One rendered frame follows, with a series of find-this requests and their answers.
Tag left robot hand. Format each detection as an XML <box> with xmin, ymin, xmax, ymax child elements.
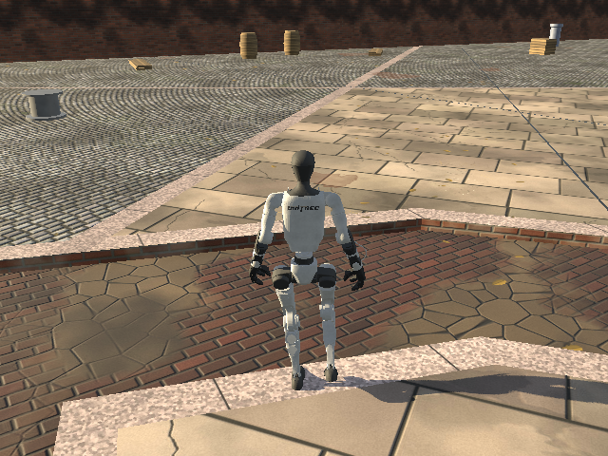
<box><xmin>249</xmin><ymin>265</ymin><xmax>271</xmax><ymax>285</ymax></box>

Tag robot head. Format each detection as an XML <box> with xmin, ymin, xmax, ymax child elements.
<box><xmin>287</xmin><ymin>150</ymin><xmax>320</xmax><ymax>197</ymax></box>

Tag robot right upper arm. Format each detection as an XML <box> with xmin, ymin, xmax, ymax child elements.
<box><xmin>323</xmin><ymin>191</ymin><xmax>351</xmax><ymax>244</ymax></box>

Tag robot left upper arm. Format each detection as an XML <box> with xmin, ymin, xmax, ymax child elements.
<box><xmin>258</xmin><ymin>192</ymin><xmax>284</xmax><ymax>245</ymax></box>

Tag left robot forearm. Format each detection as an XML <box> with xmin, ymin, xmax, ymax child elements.
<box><xmin>251</xmin><ymin>230</ymin><xmax>268</xmax><ymax>268</ymax></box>

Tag right robot forearm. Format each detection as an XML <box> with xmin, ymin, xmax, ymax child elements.
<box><xmin>342</xmin><ymin>229</ymin><xmax>363</xmax><ymax>271</ymax></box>

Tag right robot hand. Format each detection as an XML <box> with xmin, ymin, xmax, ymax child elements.
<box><xmin>343</xmin><ymin>266</ymin><xmax>366</xmax><ymax>291</ymax></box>

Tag robot left foot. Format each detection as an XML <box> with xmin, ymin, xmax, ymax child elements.
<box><xmin>292</xmin><ymin>366</ymin><xmax>305</xmax><ymax>390</ymax></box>

